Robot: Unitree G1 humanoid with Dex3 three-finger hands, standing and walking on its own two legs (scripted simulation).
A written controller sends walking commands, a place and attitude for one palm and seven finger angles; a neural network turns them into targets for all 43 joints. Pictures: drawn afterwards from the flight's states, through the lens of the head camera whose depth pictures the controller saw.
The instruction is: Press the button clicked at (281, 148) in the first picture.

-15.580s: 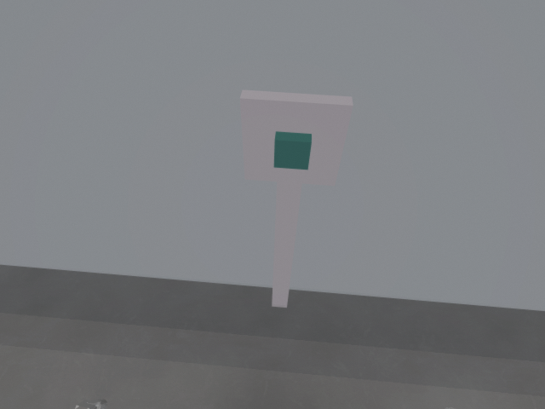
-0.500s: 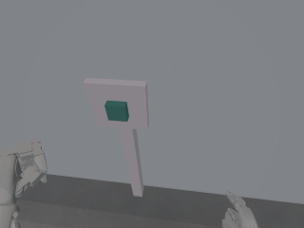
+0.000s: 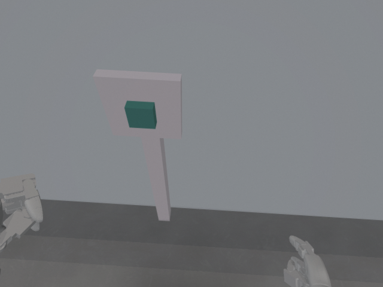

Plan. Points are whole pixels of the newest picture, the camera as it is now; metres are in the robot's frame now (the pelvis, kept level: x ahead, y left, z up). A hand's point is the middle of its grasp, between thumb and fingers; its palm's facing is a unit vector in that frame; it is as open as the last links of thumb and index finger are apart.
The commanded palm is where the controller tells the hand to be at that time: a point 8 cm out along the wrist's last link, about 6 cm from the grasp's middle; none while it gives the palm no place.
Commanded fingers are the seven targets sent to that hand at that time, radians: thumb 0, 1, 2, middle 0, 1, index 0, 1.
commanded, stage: step back with the hand held close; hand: left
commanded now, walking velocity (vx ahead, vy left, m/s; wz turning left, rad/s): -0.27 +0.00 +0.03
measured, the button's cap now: (141, 114) +0.51 +0.17 +0.06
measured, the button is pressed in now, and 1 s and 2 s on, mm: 0 0 0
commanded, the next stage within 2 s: stop stepping back and stand still in 1.04 s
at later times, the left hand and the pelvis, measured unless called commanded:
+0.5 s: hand (7, 237) +0.16 +0.26 +0.16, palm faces +0.36 -0.83 -0.42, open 3.1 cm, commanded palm +0.08 +0.30 +0.18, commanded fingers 0.00 0.90 0.90 -1.30 -1.50 -1.30 -1.50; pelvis -0.04 +0.02 -0.02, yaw +1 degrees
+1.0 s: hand out of the picture +0.07 +0.26 +0.18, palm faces +0.23 -0.87 -0.45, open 3.1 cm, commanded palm +0.03 +0.31 +0.18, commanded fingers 0.00 0.90 0.90 -1.30 -1.50 -1.30 -1.50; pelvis -0.12 +0.04 -0.01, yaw -4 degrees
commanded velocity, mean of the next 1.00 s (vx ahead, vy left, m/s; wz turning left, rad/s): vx -0.37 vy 0.00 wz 0.01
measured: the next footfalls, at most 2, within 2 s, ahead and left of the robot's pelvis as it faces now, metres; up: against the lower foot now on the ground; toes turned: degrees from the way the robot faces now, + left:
right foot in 0.90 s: -0.18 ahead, -0.08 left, +0.00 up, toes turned -4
left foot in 1.04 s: +0.01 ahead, +0.09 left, +0.00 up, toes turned -5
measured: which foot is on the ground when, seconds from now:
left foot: down 0.00-0.94, up 0.96-1.00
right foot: down 0.00-0.48, up 0.50-0.88, down 0.90-1.00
